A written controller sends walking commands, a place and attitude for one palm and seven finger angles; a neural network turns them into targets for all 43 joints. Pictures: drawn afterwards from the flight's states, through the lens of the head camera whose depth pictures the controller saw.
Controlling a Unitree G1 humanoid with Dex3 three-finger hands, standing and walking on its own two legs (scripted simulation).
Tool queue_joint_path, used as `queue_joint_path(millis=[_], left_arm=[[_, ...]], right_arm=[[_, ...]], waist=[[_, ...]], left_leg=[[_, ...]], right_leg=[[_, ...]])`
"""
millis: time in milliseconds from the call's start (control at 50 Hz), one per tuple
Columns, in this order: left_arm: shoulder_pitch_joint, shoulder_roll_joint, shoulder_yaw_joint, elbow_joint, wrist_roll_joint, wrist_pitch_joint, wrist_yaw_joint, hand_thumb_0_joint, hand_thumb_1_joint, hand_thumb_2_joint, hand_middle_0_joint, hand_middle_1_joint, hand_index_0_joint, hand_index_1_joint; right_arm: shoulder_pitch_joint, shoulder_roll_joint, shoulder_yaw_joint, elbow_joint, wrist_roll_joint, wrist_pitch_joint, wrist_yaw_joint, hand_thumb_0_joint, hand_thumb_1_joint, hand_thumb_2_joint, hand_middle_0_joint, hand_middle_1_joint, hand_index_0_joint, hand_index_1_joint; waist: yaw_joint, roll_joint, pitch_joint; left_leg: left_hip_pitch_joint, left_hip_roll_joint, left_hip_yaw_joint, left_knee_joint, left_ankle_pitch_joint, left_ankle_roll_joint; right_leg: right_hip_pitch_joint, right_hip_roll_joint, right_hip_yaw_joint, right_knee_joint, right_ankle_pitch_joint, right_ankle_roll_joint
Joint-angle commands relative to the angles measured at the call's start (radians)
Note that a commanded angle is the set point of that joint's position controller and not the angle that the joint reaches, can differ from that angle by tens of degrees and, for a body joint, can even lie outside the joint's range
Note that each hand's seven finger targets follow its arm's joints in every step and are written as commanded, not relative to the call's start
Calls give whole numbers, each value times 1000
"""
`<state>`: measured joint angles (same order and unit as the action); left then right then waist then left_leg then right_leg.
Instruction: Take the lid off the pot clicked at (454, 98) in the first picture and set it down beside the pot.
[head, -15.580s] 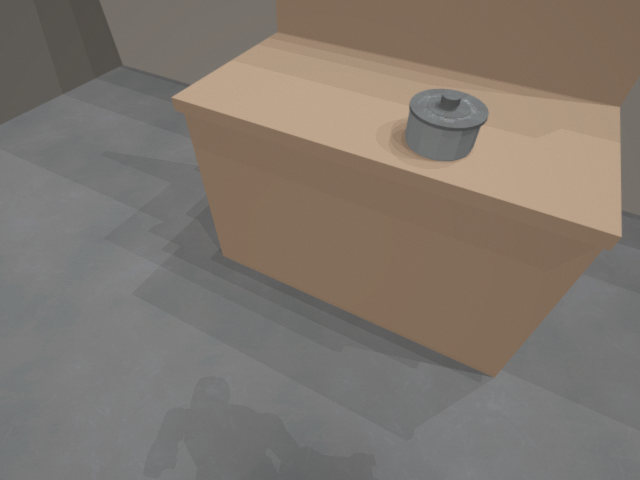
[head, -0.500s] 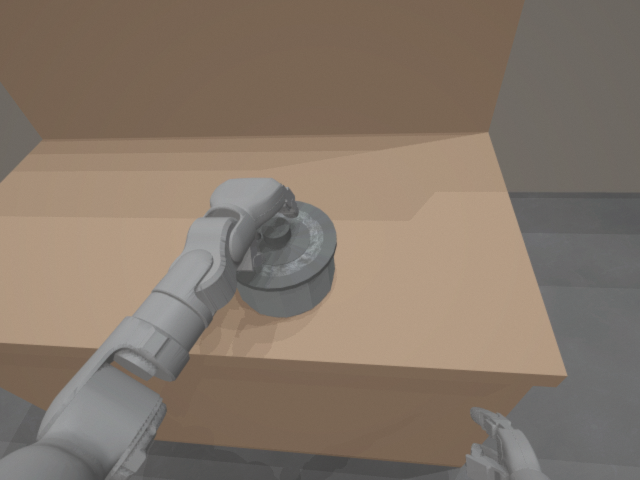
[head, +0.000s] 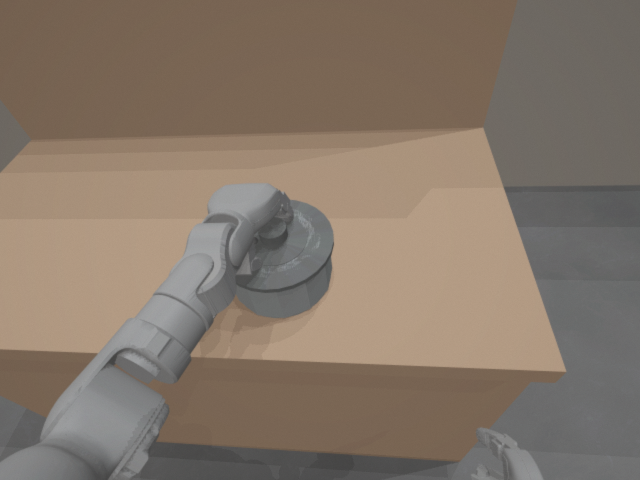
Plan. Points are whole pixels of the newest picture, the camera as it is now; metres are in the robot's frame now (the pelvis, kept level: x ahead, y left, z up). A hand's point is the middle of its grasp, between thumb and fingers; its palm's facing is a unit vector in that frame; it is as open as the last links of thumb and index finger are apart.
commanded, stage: close the fingers and squeeze the knob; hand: left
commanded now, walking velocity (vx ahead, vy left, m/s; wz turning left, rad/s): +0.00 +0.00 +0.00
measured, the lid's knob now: (272, 231) +0.44 +0.08 +0.06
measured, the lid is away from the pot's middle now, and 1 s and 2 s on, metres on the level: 0.00 0.00 0.01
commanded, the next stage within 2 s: lift the lid straight up in 1.42 s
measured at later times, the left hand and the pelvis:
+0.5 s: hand (253, 238) +0.41 +0.10 +0.08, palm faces -0.28 -0.04 -0.96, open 8.6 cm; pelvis +0.00 +0.00 +0.00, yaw +0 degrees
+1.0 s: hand (254, 238) +0.41 +0.10 +0.08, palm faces -0.30 -0.03 -0.95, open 7.9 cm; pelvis +0.00 +0.00 +0.00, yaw +0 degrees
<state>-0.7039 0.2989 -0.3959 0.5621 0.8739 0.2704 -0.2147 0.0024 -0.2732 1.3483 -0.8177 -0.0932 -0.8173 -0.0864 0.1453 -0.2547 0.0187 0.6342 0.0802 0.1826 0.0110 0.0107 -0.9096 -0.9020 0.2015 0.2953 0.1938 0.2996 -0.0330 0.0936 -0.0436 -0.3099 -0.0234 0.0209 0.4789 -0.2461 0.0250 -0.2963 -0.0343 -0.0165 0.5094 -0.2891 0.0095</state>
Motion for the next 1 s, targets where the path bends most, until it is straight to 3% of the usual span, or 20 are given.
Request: queue_joint_path(millis=[0,20,60,100,160,200,260,300,400,460,520,580,600,620,700,720,780,800,880,980], left_arm=[[-487,171,127,-186,14,-20,40,0,-170,1219,-711,-361,-711,-361],[-469,121,83,-164,17,-16,40,0,-159,1216,-699,-405,-699,-405],[-446,135,102,-136,18,-9,42,0,-136,1210,-681,-477,-681,-477],[-462,193,150,-157,14,-17,46,0,-113,1203,-670,-537,-670,-537],[-459,131,96,-152,24,-9,47,0,-77,1189,-661,-612,-661,-612],[-454,172,135,-167,22,-13,46,0,-53,1179,-658,-655,-658,-655],[-488,115,80,-195,20,-6,41,0,-16,1160,-658,-711,-658,-711],[-477,161,120,-217,16,-12,41,0,9,1146,-660,-744,-660,-744],[-419,175,144,-184,17,-10,49,0,75,1105,-671,-814,-671,-814],[-442,134,98,-214,27,-1,51,0,116,1076,-682,-849,-682,-849],[-453,156,109,-271,30,-3,53,0,157,1044,-695,-880,-695,-880],[-386,118,89,-161,26,15,49,0,200,1007,-711,-906,-711,-906],[-417,154,120,-186,21,11,51,0,215,994,-716,-914,-716,-914],[-430,114,79,-185,24,17,48,0,230,981,-722,-921,-722,-921],[-494,183,128,-211,32,14,49,0,291,921,-748,-947,-748,-947],[-467,142,95,-194,33,14,46,0,307,905,-755,-952,-755,-952],[-443,124,89,-106,24,19,38,0,355,852,-776,-966,-776,-966],[-472,165,128,-134,18,10,38,0,338,891,-777,-958,-763,-949],[-490,129,87,-153,29,2,34,0,325,970,-798,-956,-737,-918],[-468,162,123,-134,20,-8,36,0,360,1001,-840,-976,-740,-913]], right_arm=[[-107,-94,-27,-141,-2,-46,-5,0,-900,-900,200,300,200,300],[-111,-87,-27,-143,-1,-49,-4,0,-900,-900,200,300,200,300],[-103,-90,-28,-136,0,-47,-2,0,-900,-900,200,300,200,300],[-101,-101,-26,-136,-3,-48,-3,0,-900,-900,200,300,200,300],[-111,-89,-28,-141,-1,-49,-2,0,-900,-900,200,300,200,300],[-104,-96,-31,-141,-4,-51,1,0,-900,-900,200,300,200,300],[-111,-88,-31,-142,-1,-47,6,0,-900,-900,200,300,200,300],[-112,-95,-32,-148,-3,-48,10,0,-900,-900,200,300,200,300],[-113,-94,-26,-144,-2,-46,10,0,-900,-900,200,300,200,300],[-127,-85,-27,-151,0,-43,11,0,-900,-900,200,300,200,300],[-131,-84,-32,-156,-4,-47,16,0,-900,-900,200,300,200,300],[-130,-85,-21,-144,4,-40,16,0,-900,-900,200,300,200,300],[-126,-93,-24,-140,2,-38,16,0,-900,-900,200,300,200,300],[-136,-85,-22,-148,2,-38,16,0,-900,-900,200,300,200,300],[-133,-93,-22,-142,-1,-39,5,0,-900,-900,200,300,200,300],[-136,-83,-21,-149,-1,-42,5,0,-900,-900,200,300,200,300],[-126,-86,-15,-136,4,-39,2,0,-900,-900,200,300,200,300],[-118,-95,-20,-134,-1,-39,-2,0,-900,-900,200,300,200,300],[-127,-85,-18,-142,1,-42,-5,0,-900,-900,200,300,200,300],[-114,-90,-21,-139,-1,-43,-7,0,-900,-900,200,300,200,300]], waist=[[-3,-158,-344],[-7,-140,-335],[-3,-143,-320],[5,-148,-353],[-2,-129,-357],[3,-152,-373],[-8,-117,-363],[-1,-122,-385],[9,-169,-359],[3,-135,-358],[5,-113,-412],[4,-138,-338],[5,-142,-343],[1,-133,-340],[2,-148,-369],[2,-132,-375],[-2,-153,-318],[-1,-166,-333],[-2,-150,-357],[1,-164,-337]], left_leg=[[165,-4,-20,-28,269,44],[172,-4,-15,-27,273,45],[165,0,-16,-26,264,41],[162,-3,-21,-27,272,41],[175,-2,-17,-21,289,42],[176,-3,-20,-13,317,44],[192,1,-23,-11,334,42],[198,-2,-30,-5,364,42],[161,-1,-23,-9,348,41],[176,1,-19,-11,338,40],[212,2,-26,1,389,43],[165,1,-20,-10,321,34],[162,2,-23,-12,318,34],[162,0,-18,-16,299,35],[162,-3,-22,-12,294,40],[172,-5,-20,-12,304,40],[143,-3,-19,-20,256,36],[146,-2,-19,-20,262,40],[163,-5,-19,-20,270,40],[147,-5,-15,-26,248,42]], right_leg=[[102,31,-25,-42,375,-43],[88,36,-28,-40,372,-42],[81,36,-31,-42,361,-43],[112,31,-25,-41,374,-45],[98,33,-28,-35,385,-45],[117,32,-24,-36,418,-46],[89,35,-34,-29,421,-47],[106,34,-28,-26,438,-49],[128,31,-29,-26,456,-46],[109,34,-30,-28,437,-45],[123,37,-27,-17,460,-47],[91,40,-37,-24,410,-45],[99,36,-35,-25,408,-48],[94,38,-36,-27,392,-45],[119,32,-25,-29,406,-47],[115,36,-26,-24,405,-46],[85,37,-32,-36,367,-43],[102,31,-25,-40,379,-44],[105,32,-25,-35,385,-43],[116,31,-21,-46,384,-40]])
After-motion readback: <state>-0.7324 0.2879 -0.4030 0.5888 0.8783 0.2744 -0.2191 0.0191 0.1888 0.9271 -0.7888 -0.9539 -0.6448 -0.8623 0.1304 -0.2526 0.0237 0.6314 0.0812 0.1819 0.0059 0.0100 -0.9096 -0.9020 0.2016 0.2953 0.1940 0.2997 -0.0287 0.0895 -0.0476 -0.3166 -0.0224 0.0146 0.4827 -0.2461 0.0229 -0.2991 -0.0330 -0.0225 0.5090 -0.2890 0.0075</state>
